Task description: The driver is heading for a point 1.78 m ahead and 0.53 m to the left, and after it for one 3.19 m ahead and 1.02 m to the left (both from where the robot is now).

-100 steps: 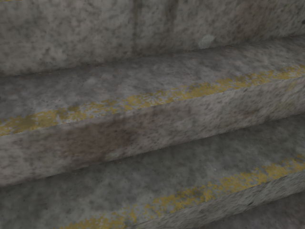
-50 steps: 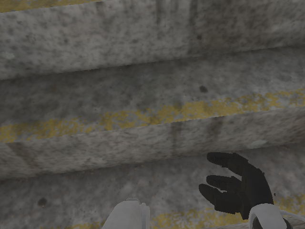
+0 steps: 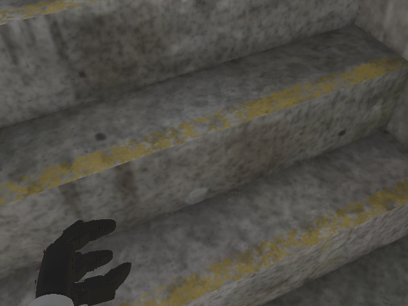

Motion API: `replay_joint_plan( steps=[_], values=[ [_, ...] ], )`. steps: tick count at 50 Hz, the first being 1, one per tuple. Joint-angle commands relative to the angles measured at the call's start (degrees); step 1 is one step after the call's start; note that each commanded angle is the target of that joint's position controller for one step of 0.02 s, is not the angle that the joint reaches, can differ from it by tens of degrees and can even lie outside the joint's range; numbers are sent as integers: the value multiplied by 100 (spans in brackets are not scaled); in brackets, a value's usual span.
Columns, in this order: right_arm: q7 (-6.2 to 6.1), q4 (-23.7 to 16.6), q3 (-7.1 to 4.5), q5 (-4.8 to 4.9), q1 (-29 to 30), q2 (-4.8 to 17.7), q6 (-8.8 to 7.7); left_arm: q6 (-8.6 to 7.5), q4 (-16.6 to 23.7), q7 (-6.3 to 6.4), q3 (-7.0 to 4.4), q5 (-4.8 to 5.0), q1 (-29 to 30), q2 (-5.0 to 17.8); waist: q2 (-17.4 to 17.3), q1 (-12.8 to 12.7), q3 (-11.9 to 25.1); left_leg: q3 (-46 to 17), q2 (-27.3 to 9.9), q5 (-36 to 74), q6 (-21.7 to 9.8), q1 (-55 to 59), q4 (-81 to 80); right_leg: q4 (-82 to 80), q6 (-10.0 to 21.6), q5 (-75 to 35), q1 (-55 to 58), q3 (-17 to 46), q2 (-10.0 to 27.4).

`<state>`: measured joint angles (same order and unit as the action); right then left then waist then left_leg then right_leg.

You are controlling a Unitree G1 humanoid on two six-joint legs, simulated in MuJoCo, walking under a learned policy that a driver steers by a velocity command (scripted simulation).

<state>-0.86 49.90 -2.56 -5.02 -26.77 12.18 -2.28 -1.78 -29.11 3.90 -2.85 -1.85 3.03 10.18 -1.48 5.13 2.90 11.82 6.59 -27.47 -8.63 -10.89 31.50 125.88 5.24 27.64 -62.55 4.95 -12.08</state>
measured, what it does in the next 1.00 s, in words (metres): climbs, turning left: right foot, then left foot 0.22 m higher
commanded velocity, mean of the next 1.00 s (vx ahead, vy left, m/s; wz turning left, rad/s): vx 0.50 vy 0.00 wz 0.38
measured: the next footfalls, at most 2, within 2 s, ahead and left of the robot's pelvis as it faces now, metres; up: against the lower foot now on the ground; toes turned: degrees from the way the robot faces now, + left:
right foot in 0.34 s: +0.10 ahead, -0.24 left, +0.00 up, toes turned +1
left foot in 0.66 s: +0.22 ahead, -0.06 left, +0.22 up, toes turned +12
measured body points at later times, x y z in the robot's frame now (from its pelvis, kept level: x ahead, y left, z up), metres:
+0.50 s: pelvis +0.10 -0.15 +0.03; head +0.13 -0.17 +0.47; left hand +0.06 +0.10 -0.12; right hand +0.22 -0.37 -0.12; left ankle +0.04 +0.00 -0.32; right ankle +0.07 -0.24 -0.71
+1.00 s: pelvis +0.22 -0.20 +0.09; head +0.27 -0.24 +0.54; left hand +0.19 +0.05 -0.02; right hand +0.51 -0.28 -0.02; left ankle +0.18 -0.09 -0.45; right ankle +0.12 -0.29 -0.65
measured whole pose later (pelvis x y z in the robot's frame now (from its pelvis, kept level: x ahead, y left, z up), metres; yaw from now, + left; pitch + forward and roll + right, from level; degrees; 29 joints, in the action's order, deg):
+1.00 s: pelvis +0.22 -0.20 +0.09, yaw +24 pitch +8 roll +4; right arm -4.2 43.3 2.0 -2.4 1.0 10.8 -1.3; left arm -7.8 -48.5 5.1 2.0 -0.9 -16.6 8.5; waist -3.0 -3.2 5.2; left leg -0.9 11.4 -38.4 -10.2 -56.1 95.0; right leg 22.5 4.1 -13.4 -9.0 -5.5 0.2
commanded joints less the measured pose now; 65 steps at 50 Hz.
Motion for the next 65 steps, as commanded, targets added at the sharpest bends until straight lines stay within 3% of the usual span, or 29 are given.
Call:
replay_joint_plan(
  steps=[1, 4, 8, 9, 10, 14, 16, 18, 20, 23, 25, 29, 33, 34, 36, 38, 42, 46, 48, 49, 50, 52, 54, 55, 57, 59, 61, 63, 65],
  values=[
    [-237, -993, -478, 312, 749, 1622, -627, -4, 689, -194, 211, -343, -314, 489, 18, -944, -236, -5075, -3933, 425, -682, 1544, -2004, -346, -399, -1778, -2539, 1553, 1269],
    [-319, -879, -231, 255, 680, 874, -771, 232, 487, -240, -91, -108, 1237, 1012, 1892, 17, -954, -4512, -3280, 679, -907, 718, -2093, -1156, -650, -2663, -2045, 1059, 1533],
    [-398, -662, -96, 305, 373, 498, -715, 341, 442, -442, 184, 56, 1049, 213, 898, 135, -1015, -3053, -2233, 680, -811, 48, -2180, -4039, -325, -2457, -179, -533, 2278],
    [477, 331, 300, 53, -70, -131, -577, 718, -210, -841, 477, -415, 1011, -307, -1205, 57, 33, -2814, -2082, 1545, -1352, -778, -2011, -4003, 185, -2080, 448, -551, 2119],
    [740, 140, 294, 134, 178, -9, -521, 857, -175, -840, 365, -373, 560, 96, -595, -156, -95, -2511, -2125, 3006, -1308, -563, -1833, -4597, 379, -1856, 945, -668, 2009],
    [956, 42, 193, 117, 961, 872, -285, 626, -342, -695, 379, -287, 173, 367, -590, -698, 746, -1860, -2146, 7474, -1382, 962, -1042, -8117, 196, -1165, 2809, -1018, 1276],
    [1154, 98, -30, -90, 1532, 1112, -77, 473, -1002, -704, 254, 174, -1653, 512, -259, -1443, 997, -1550, -1853, 9285, -1245, 958, 579, -11196, 268, -3628, 4568, -619, 1254],
    [1496, 412, 241, -214, 100, -407, 53, 459, -2203, -649, -131, -137, -3640, 1499, 1442, -752, 1848, -991, -777, 2879, -608, -2687, 4003, -9612, 1392, -8474, 7784, 639, 2646],
    [1369, 329, 347, 202, 1039, -732, 168, 404, -2584, -860, -77, -599, -3820, 802, 1012, -1204, 811, -2346, -71, 1808, -737, -6282, 9624, -10139, 1468, -3890, 7013, 1248, 3157],
    [1001, -354, 357, 424, 1493, -479, 90, 60, -3020, -892, 375, -189, -2792, -115, 553, -296, 765, -2199, -352, 1965, -1093, -8009, 11341, -10565, 943, -3561, 6238, 543, 3150],
    [989, -644, 544, 462, 1919, -637, 156, -133, -3261, -813, 576, -401, -2460, -287, 400, 208, 747, -1792, -661, 2123, -1134, -8032, 11544, -10915, 446, -2920, 5332, -106, 2796],
    [789, -985, 416, 856, 3127, 90, 374, -134, -3097, -906, 383, -573, -2283, 654, 704, 169, 725, -734, -609, 2913, -930, -5897, 8650, -11758, 110, -5359, 3439, -1180, 2277],
    [857, -1429, 530, 482, 3838, 286, 1606, 365, -3469, -1613, 338, -396, -2837, 1805, 1068, 470, 1145, 69, 40, -357, -646, -5621, 4792, -11292, 1298, -13603, 5342, -734, 3485],
    [214, -339, 594, 361, 2037, -239, 925, -219, -3191, -169, 46, 821, -3109, 1137, 468, 245, 1494, 798, 395, -604, -461, -3305, 5093, -10940, 120, -12184, 6254, -1896, 2637],
    [-166, 23, 604, 643, 1841, -181, 555, -380, -3159, 407, 85, 788, -3377, 1420, 744, 215, 1403, 683, 716, -1323, -417, -2695, 4148, -9912, -40, -11818, 6265, -1870, 2800],
    [-343, 248, 459, 591, 1743, 43, 619, -319, -2561, 267, 125, 299, -2609, 1234, 644, 389, 683, 506, 827, -356, -445, -1331, 3680, -9777, -158, -8792, 4185, -1908, 2213],
    [-524, -351, 414, 239, 3458, -233, 616, -198, -1501, -145, 396, 13, -1748, 431, 72, -540, 201, -2233, -84, 1229, -1457, -3207, 3014, -7047, 42, -2878, 3556, -791, 1688],
    [-500, -1473, 588, 240, 5445, -701, 157, -188, -1979, 4, 618, -102, -4999, -228, 1461, -2681, -703, -1846, 474, 1345, -551, -6619, 5114, -11185, 210, -2535, 6128, 404, 1919],
    [-503, -1763, 715, 196, 5022, -1106, -217, -411, -2991, 60, 704, 130, -4794, -279, 2057, -1838, -1452, -669, 1210, -889, -38, -7071, 8743, -13100, -472, -6747, 6596, -1182, 2116],
    [-225, -2295, 496, 254, 3333, 90, -348, -723, -2590, 251, 253, -39, -3542, 964, 3287, -225, 130, -1280, -94, -1813, -21, -6314, 6216, -10333, -123, -10238, 8185, -91, 2342],
    [10, -1657, 546, 367, 2997, 178, -376, -711, -2212, 285, 269, 401, -2941, 646, 1488, -157, 1049, -384, 678, -1314, -129, -4127, 4907, -10561, -510, -12741, 7270, -1102, 1782],
    [180, -1172, 315, 407, 2092, 645, -22, -868, -1533, 362, 116, 544, -2199, 1063, 580, -222, 2332, -240, 948, 269, 57, 117, 2857, -9486, -894, -13100, 4891, -837, 1877],
    [-79, -1189, -222, -23, 1471, 1439, 550, -1009, -1058, -42, -111, 425, -898, 1750, -2141, 1000, 3646, -5413, -1253, 2189, -2143, 1263, 930, -1956, -984, -3110, 2307, -450, 54],
    [-147, -1151, -374, -32, 1055, 1259, 643, -938, -652, -241, -33, 90, -390, 1203, -471, 917, 2967, -5882, -1467, 943, -2223, 1147, 301, 114, -748, -2187, 1101, 364, 225],
    [-294, -534, -424, 66, 1234, 1215, 369, -691, -11, -281, 398, -48, 79, -100, 60, 309, 369, -5926, -1434, -1200, -1567, -162, -343, 556, -338, -614, -653, 765, 644],
    [-236, -514, -208, 72, 1792, 375, -109, -361, 131, -165, 423, -209, -503, -44, 146, -355, -686, -5323, -1343, -548, -1053, -1328, -360, 199, -207, 983, -778, 1289, 954],
    [281, -779, 279, 335, 2858, -409, -326, 153, 384, -298, 235, -123, -491, 862, 1135, -773, -483, -3516, -1090, 1377, -549, -2945, -204, -2631, 57, 1386, 410, 1352, 1111],
    [372, -1194, -320, 576, 3933, 1378, -224, 84, -86, -624, -50, -273, -2315, 1183, -141, -2080, 343, -2134, 84, 2039, -525, -5554, -537, -6077, -339, 31, 5431, 207, 938],
    [664, -1800, -229, 68, 4480, 1104, 93, 150, -1118, -739, 41, -180, -4221, 998, 1189, -2560, 628, -2529, -42, 3458, -348, -5689, 412, -7827, -223, -1812, 7092, 1108, 978]
  ],
)
Keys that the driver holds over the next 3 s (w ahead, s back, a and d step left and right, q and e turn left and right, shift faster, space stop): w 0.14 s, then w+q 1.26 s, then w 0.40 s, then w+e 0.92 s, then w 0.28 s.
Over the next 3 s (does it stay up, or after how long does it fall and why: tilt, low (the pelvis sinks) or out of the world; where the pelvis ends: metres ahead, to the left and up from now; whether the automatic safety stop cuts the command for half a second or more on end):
stays up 0.77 0.01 0.71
